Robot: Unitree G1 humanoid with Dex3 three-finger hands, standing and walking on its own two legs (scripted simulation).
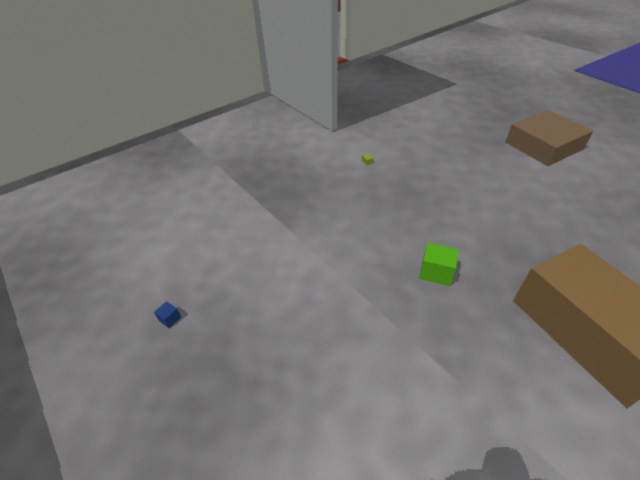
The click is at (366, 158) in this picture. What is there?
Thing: small box
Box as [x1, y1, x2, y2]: [362, 153, 372, 164]
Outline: 362,155 362,160 366,164 372,163 372,157 368,153
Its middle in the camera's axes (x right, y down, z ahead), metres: +0.26 -0.46 +2.16
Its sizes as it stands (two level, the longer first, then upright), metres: 0.055 0.040 0.036
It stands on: the floor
